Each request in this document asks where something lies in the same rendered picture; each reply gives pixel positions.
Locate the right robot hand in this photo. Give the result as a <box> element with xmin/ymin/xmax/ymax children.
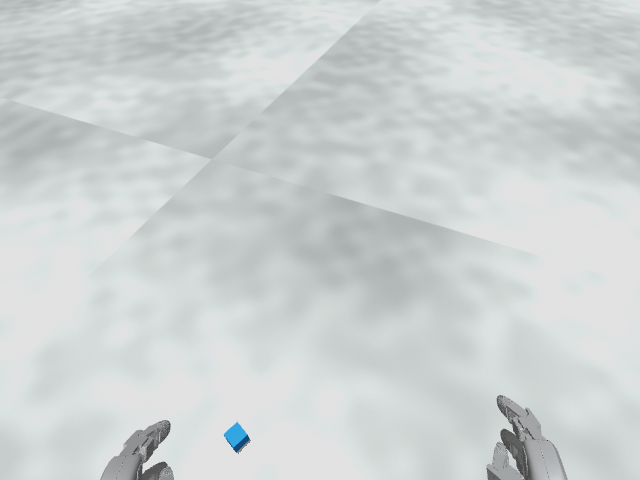
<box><xmin>486</xmin><ymin>395</ymin><xmax>568</xmax><ymax>480</ymax></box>

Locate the left robot hand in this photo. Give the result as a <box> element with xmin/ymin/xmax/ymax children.
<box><xmin>100</xmin><ymin>420</ymin><xmax>174</xmax><ymax>480</ymax></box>

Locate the cube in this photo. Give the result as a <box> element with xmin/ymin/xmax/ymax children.
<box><xmin>223</xmin><ymin>422</ymin><xmax>250</xmax><ymax>452</ymax></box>

